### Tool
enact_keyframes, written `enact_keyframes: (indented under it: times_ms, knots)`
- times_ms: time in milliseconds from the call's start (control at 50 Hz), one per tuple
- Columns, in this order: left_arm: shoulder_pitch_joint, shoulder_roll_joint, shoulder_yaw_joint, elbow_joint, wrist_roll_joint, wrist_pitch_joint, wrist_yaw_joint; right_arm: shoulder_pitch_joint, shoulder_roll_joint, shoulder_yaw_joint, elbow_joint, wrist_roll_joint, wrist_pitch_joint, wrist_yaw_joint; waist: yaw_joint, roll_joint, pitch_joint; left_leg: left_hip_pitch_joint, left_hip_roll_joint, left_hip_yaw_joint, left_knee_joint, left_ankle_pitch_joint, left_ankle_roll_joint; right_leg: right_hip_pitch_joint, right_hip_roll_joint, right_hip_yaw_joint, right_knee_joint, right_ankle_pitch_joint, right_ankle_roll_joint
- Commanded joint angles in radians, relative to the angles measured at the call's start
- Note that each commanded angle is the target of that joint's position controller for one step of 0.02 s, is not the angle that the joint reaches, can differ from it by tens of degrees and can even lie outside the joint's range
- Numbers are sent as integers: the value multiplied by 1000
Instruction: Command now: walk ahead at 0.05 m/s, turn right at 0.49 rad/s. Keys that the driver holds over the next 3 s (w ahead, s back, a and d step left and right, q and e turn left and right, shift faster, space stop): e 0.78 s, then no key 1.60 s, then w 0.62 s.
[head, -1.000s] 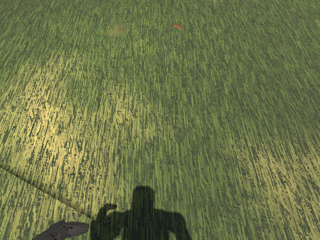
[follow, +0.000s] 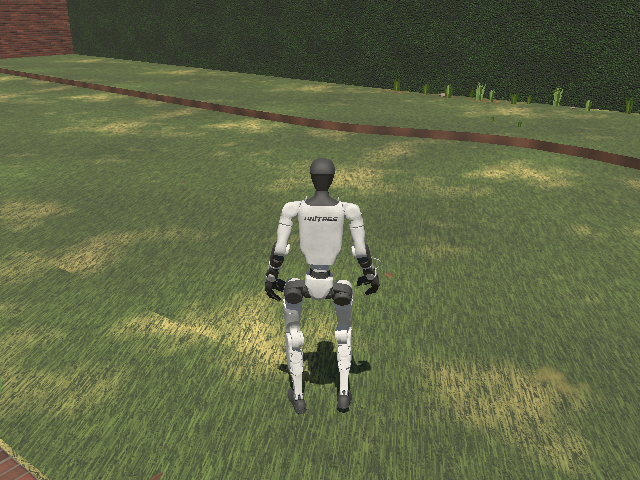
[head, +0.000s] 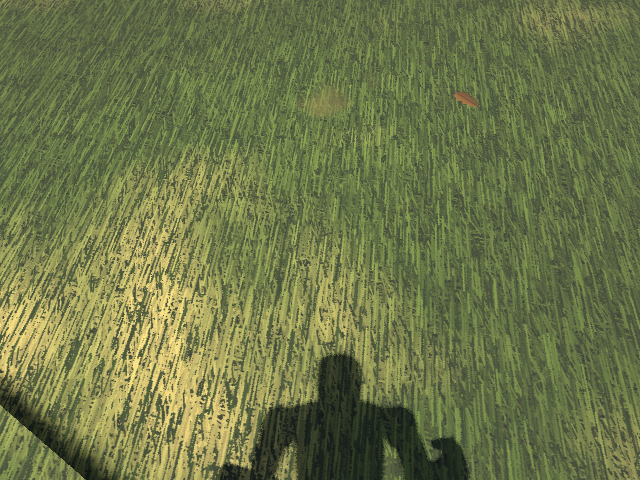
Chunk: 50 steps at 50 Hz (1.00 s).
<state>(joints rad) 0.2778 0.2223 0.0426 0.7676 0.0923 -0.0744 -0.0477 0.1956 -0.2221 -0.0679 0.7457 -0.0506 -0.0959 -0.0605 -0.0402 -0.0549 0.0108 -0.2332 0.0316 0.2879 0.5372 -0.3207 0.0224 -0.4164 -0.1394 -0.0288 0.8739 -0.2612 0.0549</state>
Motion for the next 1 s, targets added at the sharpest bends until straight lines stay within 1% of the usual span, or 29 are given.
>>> enact_keyframes:
  times_ms: [20,40,60,80,100,120,160,180,260,300,360,380,400,420,440,460,500,560,640,700,780,800,820,860,880,900,940,980,1000]
  knots:
    - [46,72,37,-70,-24,-28,7,10,-193,-55,-58,6,-8,-7,1,75,-61,45,294,-173,48,337,149,95,53,-67,-215,62,-41]
    - [67,111,53,-66,-42,-47,16,3,-179,-53,-62,14,-9,-4,11,-4,-80,12,223,-123,166,264,107,178,84,-80,-320,260,-99]
    - [31,244,82,-86,-57,-70,42,-3,-170,-58,-131,28,-10,9,-3,-233,-98,-91,48,7,331,82,17,237,-53,134,-428,677,-243]
    - [115,304,100,-89,-38,-94,48,-192,-181,-57,-201,25,-20,24,116,-246,-101,-363,-68,-116,545,-350,-29,391,-154,395,-492,786,-367]
    - [191,280,102,-44,-24,-116,43,-239,-132,-37,-220,41,-22,43,147,-130,-120,-552,-71,-257,636,-405,-24,537,-198,417,-451,804,-400]
    - [221,225,95,-15,-27,-114,39,-249,-117,-36,-236,46,-16,44,157,-90,-98,-657,-45,-338,676,-368,-28,585,-210,423,-432,675,-379]
    - [125,134,58,-40,-65,-80,28,-177,-153,-45,-204,-1,-13,31,84,-31,-70,-679,-5,-372,713,-241,-43,492,-197,373,-378,672,-341]
    - [66,112,44,-71,-60,-57,28,-147,-138,-35,-191,-24,-13,25,53,-17,-79,-643,3,-363,665,-176,-55,426,-155,332,-393,644,-321]
    - [-109,160,37,-148,14,-27,4,-13,-65,16,-138,-33,14,60,-31,-34,-94,-299,-31,-292,507,206,-77,77,-27,221,-409,580,-272]
    - [-149,180,41,-177,1,-39,-11,29,-119,12,-135,-27,31,73,-36,-35,-78,-213,-43,-272,429,133,-62,9,-29,246,-411,498,-267]
    - [-276,204,37,-245,-1,-63,-35,302,-178,-15,-81,-24,32,58,-152,-2,-87,117,-85,-195,309,138,-23,-151,23,242,-174,572,-227]
    - [-319,174,30,-257,-18,-64,-48,430,-174,-18,-46,-11,26,45,-211,85,-86,246,-70,-203,118,263,25,-214,74,220,41,434,-190]
    - [-222,51,8,-245,-22,-61,-58,404,-210,-18,-56,5,12,32,-126,274,-131,345,109,-414,21,754,210,-325,241,91,387,-199,-82]
    - [-56,36,-2,-229,-28,-49,-43,192,-271,1,-146,3,-10,61,46,256,-161,184,342,-755,-105,1077,451,-345,243,201,507,-361,-66]
    - [-54,124,17,-206,-31,-36,-14,89,-185,31,-171,-5,-29,82,46,91,-88,70,412,-813,-119,892,458,-390,191,271,530,-312,-36]
    - [-86,161,24,-207,-12,-21,17,27,-121,56,-165,15,-32,78,61,97,-88,32,388,-748,-97,706,392,-417,131,269,505,-232,-17]
    - [-68,127,0,-177,30,-7,32,-33,-24,99,-155,10,-41,48,77,77,-141,-41,275,-579,-12,571,263,-340,73,263,426,26,37]
    - [-111,93,-22,-201,19,-6,-13,69,-135,67,-117,-5,-38,-3,18,85,-110,-55,205,-422,-16,555,242,-311,66,140,419,145,42]
    - [-247,77,-34,-214,27,-7,-49,296,-93,82,-13,38,-26,-31,-98,89,-26,79,194,-356,109,165,195,-431,-25,91,-108,408,23]
    - [-272,90,-17,-193,-5,27,-44,328,-132,76,29,-27,-27,19,-94,119,40,-179,263,-394,54,-65,187,-169,43,-11,-252,533,-14]
    - [-284,93,-14,-178,8,45,-19,295,-122,73,91,-9,-30,35,-93,121,59,-60,364,-487,124,-173,160,-198,12,61,-415,443,-59]
    - [-390,103,22,-222,-241,69,-35,211,-242,-11,67,101,26,12,-89,118,30,-151,248,-306,266,13,118,-68,107,67,-451,473,-65]
    - [-317,71,15,-189,-236,80,-37,188,-223,-9,66,104,50,1,-42,91,-22,-153,231,-234,354,71,92,34,150,-2,-501,582,-69]
    - [-67,72,47,-64,-157,100,-20,203,-109,4,77,94,69,-4,48,34,-110,-285,163,-128,610,33,34,400,157,-50,-543,766,-117]
    - [92,160,80,-9,-130,96,-4,179,-65,10,46,71,65,-1,120,-135,-169,-563,81,-77,990,-410,-47,707,1,90,-435,1301,-194]
    - [110,214,71,-10,-96,86,3,204,-43,33,-3,71,60,17,112,-184,-307,-783,87,-199,1293,-599,-90,908,-194,243,-249,1607,-311]
    - [6,209,51,-32,-99,94,18,168,-81,34,-49,77,57,17,81,-51,-403,-824,86,-330,1470,-524,-101,756,-264,305,-282,1328,-404]
    - [-132,211,27,-23,-80,107,30,188,-19,54,-52,81,94,-27,-24,-6,-350,-749,82,-372,1415,-324,-125,424,-334,398,-444,731,-434]
    - [-170,145,7,-44,-76,107,39,155,-67,36,-26,73,118,-53,-5,65,-252,-692,65,-393,1397,-239,-136,266,-305,384,-507,522,-411]
